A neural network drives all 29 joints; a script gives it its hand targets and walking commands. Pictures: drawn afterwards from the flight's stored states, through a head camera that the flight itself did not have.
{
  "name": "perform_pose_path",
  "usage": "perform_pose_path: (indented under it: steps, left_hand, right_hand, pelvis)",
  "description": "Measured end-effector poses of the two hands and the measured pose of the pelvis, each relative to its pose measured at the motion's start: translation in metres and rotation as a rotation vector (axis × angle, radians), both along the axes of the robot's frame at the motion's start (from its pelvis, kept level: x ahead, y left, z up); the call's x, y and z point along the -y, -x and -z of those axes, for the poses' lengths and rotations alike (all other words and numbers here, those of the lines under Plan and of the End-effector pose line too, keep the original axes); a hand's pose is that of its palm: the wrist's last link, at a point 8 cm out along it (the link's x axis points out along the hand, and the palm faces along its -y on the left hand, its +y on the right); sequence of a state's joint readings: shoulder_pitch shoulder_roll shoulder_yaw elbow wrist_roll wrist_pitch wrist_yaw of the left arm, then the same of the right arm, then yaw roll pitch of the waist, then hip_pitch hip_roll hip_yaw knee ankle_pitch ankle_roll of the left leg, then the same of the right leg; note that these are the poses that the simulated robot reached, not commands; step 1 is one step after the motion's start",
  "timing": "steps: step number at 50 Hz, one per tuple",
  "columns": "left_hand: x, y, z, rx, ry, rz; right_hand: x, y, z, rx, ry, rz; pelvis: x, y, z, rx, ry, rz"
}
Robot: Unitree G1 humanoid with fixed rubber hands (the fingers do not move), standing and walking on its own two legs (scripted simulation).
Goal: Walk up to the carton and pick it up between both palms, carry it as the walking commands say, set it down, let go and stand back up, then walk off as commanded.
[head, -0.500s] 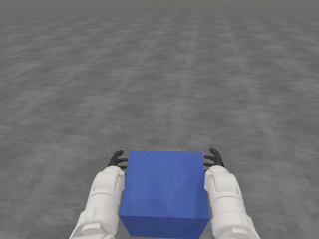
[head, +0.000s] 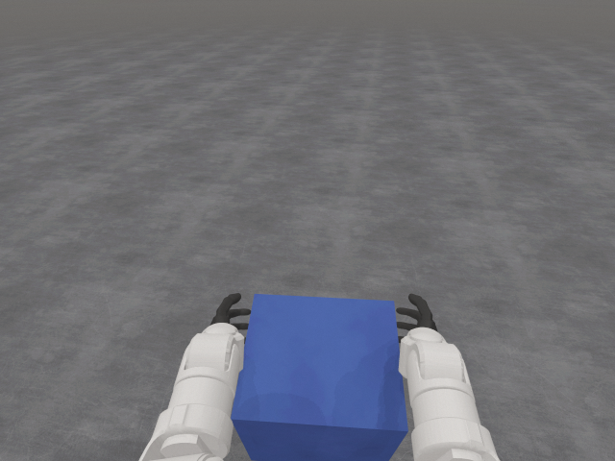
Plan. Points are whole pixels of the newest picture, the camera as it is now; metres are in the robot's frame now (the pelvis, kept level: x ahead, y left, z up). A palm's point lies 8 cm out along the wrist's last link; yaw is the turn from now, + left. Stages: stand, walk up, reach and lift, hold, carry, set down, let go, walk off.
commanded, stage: reach and lift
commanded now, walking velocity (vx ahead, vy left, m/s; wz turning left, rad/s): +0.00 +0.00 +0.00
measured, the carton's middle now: (319, 383) +0.29 +0.00 -0.04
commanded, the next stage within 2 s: hold in 0.42 s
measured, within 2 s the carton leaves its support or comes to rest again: neither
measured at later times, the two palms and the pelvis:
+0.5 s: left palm (223, 349) +0.29 +0.14 +0.05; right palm (427, 351) +0.29 -0.14 +0.05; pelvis +0.00 +0.00 +0.00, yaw +0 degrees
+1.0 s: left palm (217, 355) +0.28 +0.14 +0.04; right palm (423, 352) +0.29 -0.14 +0.05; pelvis +0.00 +0.00 +0.00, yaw +1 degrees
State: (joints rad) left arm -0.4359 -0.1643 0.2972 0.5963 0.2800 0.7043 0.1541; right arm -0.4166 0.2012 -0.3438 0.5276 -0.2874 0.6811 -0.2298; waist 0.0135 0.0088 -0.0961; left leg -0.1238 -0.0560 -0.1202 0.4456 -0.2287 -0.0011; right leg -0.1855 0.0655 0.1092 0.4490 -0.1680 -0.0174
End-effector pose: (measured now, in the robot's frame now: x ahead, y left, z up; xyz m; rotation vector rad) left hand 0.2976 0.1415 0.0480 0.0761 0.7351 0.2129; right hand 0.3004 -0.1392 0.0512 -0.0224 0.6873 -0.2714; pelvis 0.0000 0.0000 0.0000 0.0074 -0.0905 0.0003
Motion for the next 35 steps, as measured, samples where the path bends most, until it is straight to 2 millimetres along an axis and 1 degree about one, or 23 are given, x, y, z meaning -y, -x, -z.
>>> perform_pose_path:
  steps: [5, 11, 15, 21, 24, 28, 35]
  left_hand:
    - [-0.004, 0.005, 0.001, 0.000, -0.003, -0.019]
    - [-0.002, 0.009, 0.001, 0.003, 0.000, -0.028]
    - [-0.001, 0.009, 0.005, -0.005, 0.006, -0.018]
    - [0.004, 0.010, 0.000, 0.006, -0.005, -0.013]
    - [0.005, 0.012, 0.002, -0.006, -0.009, -0.010]
    - [0.005, 0.016, 0.002, -0.001, -0.014, -0.013]
    - [0.001, 0.017, 0.001, 0.004, -0.001, -0.034]
  right_hand:
    - [-0.004, -0.001, 0.001, 0.000, -0.008, -0.015]
    - [-0.003, 0.002, 0.002, 0.004, -0.008, -0.021]
    - [-0.001, 0.003, 0.002, -0.005, -0.001, -0.012]
    - [0.003, 0.006, 0.002, 0.006, -0.012, -0.006]
    - [0.005, 0.008, 0.004, -0.005, -0.013, -0.007]
    - [0.005, 0.010, 0.004, 0.001, -0.014, -0.013]
    - [0.001, 0.007, 0.001, 0.006, -0.013, -0.024]
  pelvis:
    - [-0.003, -0.002, -0.001, 0.001, 0.002, -0.006]
    - [-0.004, -0.002, -0.001, 0.007, 0.002, -0.007]
    - [-0.002, -0.001, 0.000, 0.011, 0.001, -0.007]
    - [-0.001, -0.001, -0.001, 0.007, 0.001, -0.002]
    - [0.000, 0.000, -0.001, 0.011, 0.000, -0.001]
    - [0.002, 0.001, -0.001, 0.009, -0.002, -0.003]
    - [0.005, 0.003, 0.001, 0.015, -0.002, -0.009]
